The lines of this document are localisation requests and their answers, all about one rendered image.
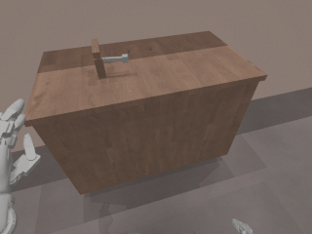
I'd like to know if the left robot hand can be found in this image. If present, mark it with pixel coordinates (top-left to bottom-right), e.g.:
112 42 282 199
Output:
0 98 41 194

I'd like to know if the left robot forearm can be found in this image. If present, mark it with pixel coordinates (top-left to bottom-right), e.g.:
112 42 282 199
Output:
0 193 18 234

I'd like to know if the tap lever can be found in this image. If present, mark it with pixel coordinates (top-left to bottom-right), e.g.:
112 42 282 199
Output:
102 54 129 63

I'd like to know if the counter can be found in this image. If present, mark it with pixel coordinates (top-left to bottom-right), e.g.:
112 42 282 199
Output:
24 31 267 195

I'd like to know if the right robot hand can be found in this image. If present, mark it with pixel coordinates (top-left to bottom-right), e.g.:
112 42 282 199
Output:
232 218 253 234

